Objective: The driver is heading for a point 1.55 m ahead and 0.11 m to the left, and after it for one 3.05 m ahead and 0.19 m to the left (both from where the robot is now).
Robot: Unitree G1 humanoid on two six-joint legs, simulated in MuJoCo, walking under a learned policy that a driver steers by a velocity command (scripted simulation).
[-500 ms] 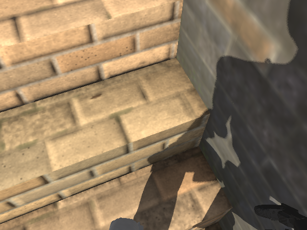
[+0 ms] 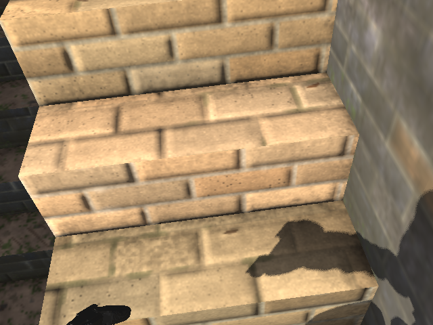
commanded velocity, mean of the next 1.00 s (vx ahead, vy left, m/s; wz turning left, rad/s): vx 0.16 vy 0.00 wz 0.22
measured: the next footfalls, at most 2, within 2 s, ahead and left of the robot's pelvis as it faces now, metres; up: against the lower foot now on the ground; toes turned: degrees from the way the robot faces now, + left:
left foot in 0.34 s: +0.11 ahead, +0.15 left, +0.19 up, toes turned +36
right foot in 0.76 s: +0.01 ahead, -0.20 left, +0.00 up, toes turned +2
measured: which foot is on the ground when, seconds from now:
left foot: up 0.00-0.32, down 0.34-0.96, up 0.98-1.00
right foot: down 0.00-0.50, up 0.52-0.74, down 0.76-1.00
